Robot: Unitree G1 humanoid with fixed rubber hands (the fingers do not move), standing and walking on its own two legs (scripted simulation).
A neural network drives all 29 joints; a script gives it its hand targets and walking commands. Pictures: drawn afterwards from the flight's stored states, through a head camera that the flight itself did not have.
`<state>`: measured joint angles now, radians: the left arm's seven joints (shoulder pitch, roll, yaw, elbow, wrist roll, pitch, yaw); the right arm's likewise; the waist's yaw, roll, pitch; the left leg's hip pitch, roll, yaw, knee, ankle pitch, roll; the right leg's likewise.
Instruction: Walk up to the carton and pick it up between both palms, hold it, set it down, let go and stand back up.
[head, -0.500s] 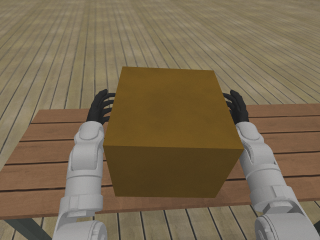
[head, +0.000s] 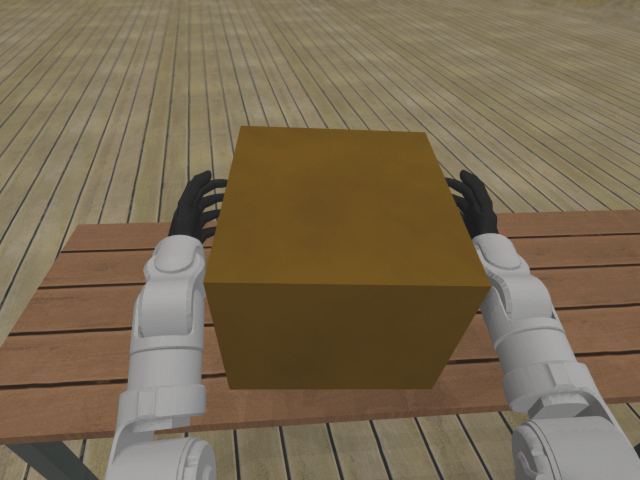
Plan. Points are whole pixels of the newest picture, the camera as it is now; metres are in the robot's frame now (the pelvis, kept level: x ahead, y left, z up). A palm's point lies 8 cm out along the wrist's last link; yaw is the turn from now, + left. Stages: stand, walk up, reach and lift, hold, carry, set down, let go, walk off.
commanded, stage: hold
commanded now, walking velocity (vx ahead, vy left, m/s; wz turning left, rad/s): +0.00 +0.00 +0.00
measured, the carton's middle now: (333, 253) +0.38 +0.00 +0.13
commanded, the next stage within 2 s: none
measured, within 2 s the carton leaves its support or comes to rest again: neither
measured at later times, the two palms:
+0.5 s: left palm (177, 229) +0.35 +0.18 +0.19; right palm (473, 222) +0.36 -0.17 +0.19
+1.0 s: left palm (177, 230) +0.35 +0.18 +0.19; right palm (473, 221) +0.36 -0.17 +0.19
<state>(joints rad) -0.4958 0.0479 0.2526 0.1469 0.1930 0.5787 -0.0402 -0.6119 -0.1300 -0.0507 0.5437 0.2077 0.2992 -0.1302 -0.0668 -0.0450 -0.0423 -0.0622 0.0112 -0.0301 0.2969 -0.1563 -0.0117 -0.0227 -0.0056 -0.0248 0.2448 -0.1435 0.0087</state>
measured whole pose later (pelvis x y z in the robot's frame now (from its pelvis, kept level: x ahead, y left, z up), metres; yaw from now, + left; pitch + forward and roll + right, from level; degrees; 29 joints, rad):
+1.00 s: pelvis +0.00 +0.00 +0.00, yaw +1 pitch -5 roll -1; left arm -0.53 0.05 0.28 0.14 0.21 0.64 -0.06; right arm -0.67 -0.13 -0.06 0.56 0.21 0.35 -0.13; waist -0.07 -0.04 -0.05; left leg -0.05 0.01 -0.04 0.30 -0.15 -0.01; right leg -0.01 -0.01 -0.03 0.24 -0.14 0.01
